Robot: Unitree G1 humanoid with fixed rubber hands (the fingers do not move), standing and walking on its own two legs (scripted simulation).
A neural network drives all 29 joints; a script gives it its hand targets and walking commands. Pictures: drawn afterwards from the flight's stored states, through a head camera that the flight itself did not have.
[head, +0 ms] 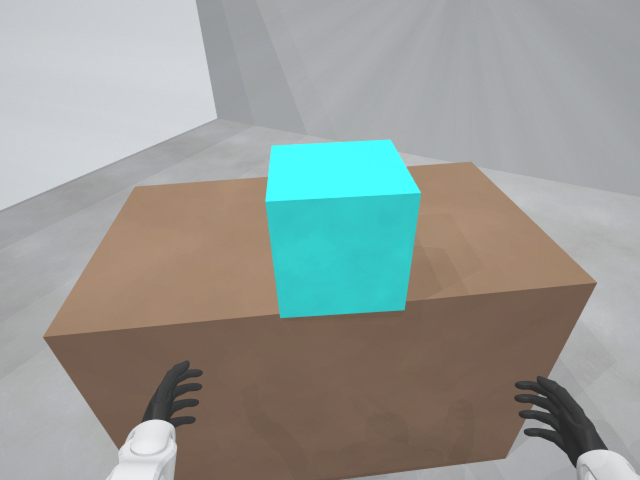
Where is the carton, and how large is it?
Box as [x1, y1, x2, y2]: [265, 140, 420, 317]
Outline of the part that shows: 390,140 271,146 265,202 280,317 404,309 420,192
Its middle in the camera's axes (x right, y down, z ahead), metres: +0.03 -0.03 +0.72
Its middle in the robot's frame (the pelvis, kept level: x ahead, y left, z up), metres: +0.55 +0.00 +0.08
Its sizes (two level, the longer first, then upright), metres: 0.228 0.214 0.243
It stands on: a pedestal, 0.71 m high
